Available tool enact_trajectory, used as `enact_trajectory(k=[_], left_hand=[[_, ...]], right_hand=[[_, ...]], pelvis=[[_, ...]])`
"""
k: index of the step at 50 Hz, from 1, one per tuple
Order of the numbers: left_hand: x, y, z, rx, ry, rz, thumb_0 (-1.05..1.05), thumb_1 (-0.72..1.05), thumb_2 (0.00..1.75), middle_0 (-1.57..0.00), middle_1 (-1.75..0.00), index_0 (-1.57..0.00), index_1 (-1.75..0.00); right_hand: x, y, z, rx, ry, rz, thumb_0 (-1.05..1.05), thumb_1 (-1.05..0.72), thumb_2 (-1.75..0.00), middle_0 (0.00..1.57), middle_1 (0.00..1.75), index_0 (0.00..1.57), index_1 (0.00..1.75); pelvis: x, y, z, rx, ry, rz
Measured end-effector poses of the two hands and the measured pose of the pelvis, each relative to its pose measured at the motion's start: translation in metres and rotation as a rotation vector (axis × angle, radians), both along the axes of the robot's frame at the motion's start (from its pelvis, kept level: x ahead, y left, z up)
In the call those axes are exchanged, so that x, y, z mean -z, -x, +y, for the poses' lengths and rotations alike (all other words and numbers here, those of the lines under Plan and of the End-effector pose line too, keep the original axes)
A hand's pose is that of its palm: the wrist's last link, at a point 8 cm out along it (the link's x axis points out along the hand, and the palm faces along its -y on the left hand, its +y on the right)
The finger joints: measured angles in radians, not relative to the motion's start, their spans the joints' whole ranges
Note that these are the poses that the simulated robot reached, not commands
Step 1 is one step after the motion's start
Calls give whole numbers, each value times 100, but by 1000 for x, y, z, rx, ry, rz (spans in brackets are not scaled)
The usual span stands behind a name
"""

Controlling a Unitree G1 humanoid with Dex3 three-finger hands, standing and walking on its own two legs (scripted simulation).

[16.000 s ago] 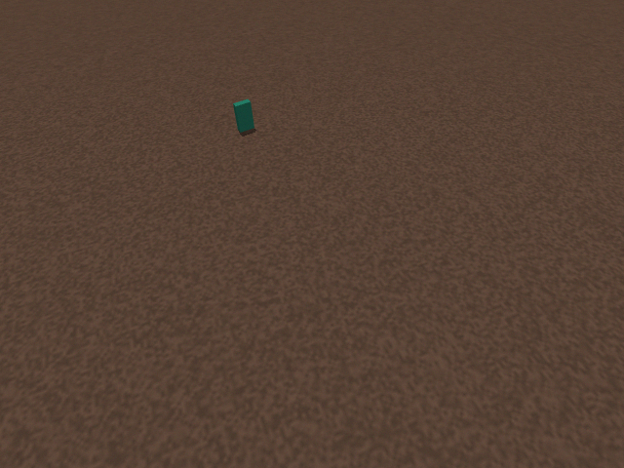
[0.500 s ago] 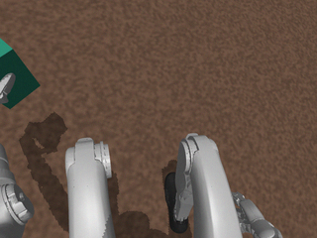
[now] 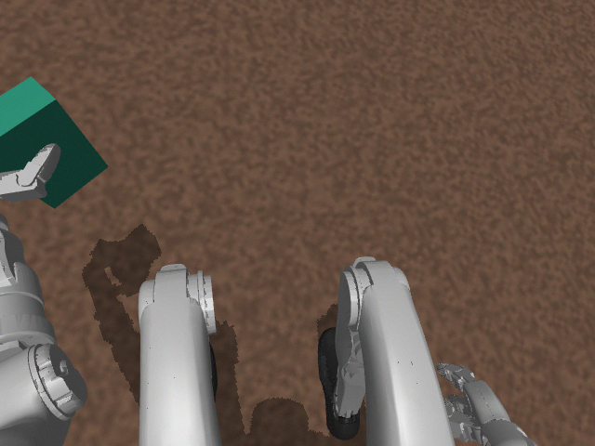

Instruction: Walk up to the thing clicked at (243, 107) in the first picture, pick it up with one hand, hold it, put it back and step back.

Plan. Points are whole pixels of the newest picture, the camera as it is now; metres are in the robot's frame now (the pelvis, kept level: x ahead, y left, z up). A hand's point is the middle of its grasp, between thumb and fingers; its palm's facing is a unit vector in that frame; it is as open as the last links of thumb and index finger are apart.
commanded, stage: settle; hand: left
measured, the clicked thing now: (44, 152) +0.46 +0.32 -0.06
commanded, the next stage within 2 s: hold in 0.04 s
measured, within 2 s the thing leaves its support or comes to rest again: neither
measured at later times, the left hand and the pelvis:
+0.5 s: hand out of the picture +0.43 +0.34 +0.03, palm faces +0.42 -0.91 -0.04, open 8.3 cm; pelvis +0.00 +0.00 +0.03, yaw +2 degrees
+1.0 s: hand out of the picture +0.39 +0.30 +0.19, palm faces +0.40 -0.91 -0.03, open 8.3 cm; pelvis +0.02 +0.01 +0.16, yaw +4 degrees
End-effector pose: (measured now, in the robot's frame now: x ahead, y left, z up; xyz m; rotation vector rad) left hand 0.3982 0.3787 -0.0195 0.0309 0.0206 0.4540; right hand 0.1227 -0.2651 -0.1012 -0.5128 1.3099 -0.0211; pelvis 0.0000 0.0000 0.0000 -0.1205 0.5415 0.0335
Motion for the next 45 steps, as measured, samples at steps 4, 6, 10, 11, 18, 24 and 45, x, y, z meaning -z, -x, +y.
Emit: enact_trajectory(k=[4,6,10,11,18,24,45], left_hand=[[-5,1,-1,-3,4,-3,-1,-19,102,-83,-114,-84,-111],[-7,1,-2,-2,5,-3,-1,-20,103,-83,-114,-84,-112],[-11,1,-3,-1,3,2,-1,-20,103,-83,-115,-84,-112],[-13,2,-3,-1,3,1,-1,-20,104,-83,-115,-84,-112],[-26,5,-3,19,-9,-4,-1,-21,104,-83,-116,-84,-112],[-46,12,-3,21,-8,-9,-1,-21,104,-84,-116,-85,-112],[-168,38,-29,37,3,-5,-1,-20,104,-83,-117,-84,-113]], right_hand=[[-3,0,1,4,-4,-6,0,-88,-90,20,30,20,30],[-5,0,2,7,-5,-10,0,-88,-90,20,30,20,30],[-8,0,3,12,-7,-16,0,-88,-90,20,30,20,30],[-9,0,4,13,-8,-17,0,-89,-90,20,30,20,30],[-15,0,6,31,-19,-27,0,-90,-90,20,30,20,30],[-26,-5,10,47,-32,-48,0,-90,-90,20,30,20,30],[-122,-60,29,70,-100,-227,0,-89,-90,20,30,20,30]], pelvis=[[-4,0,0,-2,-2,3],[-6,0,1,-3,-3,5],[-9,0,1,-5,-5,6],[-10,1,1,-6,-5,5],[-18,1,2,-11,-8,10],[-32,-1,3,-18,-12,18],[-130,-15,4,-44,-27,6]])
